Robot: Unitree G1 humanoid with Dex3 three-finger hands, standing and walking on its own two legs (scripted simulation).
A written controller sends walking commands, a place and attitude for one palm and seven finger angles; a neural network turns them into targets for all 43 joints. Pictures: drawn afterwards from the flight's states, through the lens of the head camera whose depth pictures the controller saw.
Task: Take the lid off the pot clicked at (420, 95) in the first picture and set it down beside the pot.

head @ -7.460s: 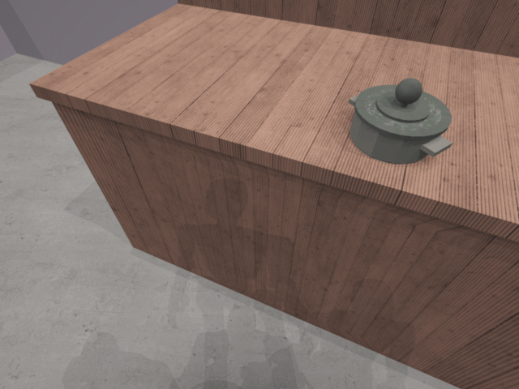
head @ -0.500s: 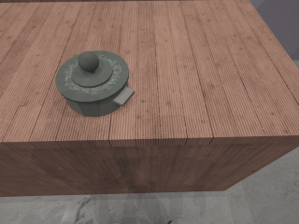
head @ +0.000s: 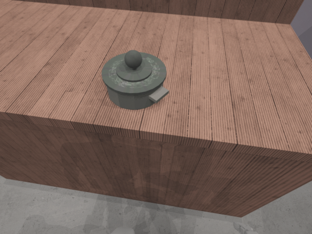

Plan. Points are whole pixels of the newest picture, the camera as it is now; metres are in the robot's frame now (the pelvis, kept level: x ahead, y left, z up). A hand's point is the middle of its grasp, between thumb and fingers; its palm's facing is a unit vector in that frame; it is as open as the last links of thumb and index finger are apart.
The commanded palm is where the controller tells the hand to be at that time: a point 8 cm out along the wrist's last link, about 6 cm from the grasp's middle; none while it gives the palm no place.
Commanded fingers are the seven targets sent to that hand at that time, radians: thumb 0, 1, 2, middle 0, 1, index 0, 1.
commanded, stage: come to a stop and stand still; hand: left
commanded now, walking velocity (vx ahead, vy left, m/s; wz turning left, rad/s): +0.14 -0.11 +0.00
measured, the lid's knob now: (133, 59) +0.49 +0.13 +0.17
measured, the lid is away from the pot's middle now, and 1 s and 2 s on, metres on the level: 0.00 0.00 0.00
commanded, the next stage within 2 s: look again from close up in 0.38 s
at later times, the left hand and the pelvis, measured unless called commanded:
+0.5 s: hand out of the picture +0.06 +0.21 -0.18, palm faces -0.05 -0.99 -0.12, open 7.4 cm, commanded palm none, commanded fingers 0.00 0.90 0.90 -0.20 -0.30 -0.20 -0.30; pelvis -0.01 +0.04 +0.01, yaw -1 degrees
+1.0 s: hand out of the picture +0.05 +0.15 -0.16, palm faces -0.01 -0.95 -0.30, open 7.3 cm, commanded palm none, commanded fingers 0.00 0.90 0.90 -0.20 -0.30 -0.20 -0.30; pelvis +0.00 -0.03 -0.01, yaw -2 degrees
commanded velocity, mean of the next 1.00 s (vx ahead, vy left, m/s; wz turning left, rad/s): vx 0.03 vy -0.07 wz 0.00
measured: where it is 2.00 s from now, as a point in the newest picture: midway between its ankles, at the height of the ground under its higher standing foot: outside the picture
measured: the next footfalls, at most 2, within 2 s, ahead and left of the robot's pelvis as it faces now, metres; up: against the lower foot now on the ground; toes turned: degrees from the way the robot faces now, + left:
left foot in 0.06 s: +0.00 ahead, +0.13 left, +0.00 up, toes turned +1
right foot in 0.62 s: -0.02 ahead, -0.12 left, +0.00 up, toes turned -2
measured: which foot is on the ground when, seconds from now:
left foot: up 0.00-0.04, down 0.06-1.00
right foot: down 0.00-0.08, up 0.10-0.60, down 0.62-1.00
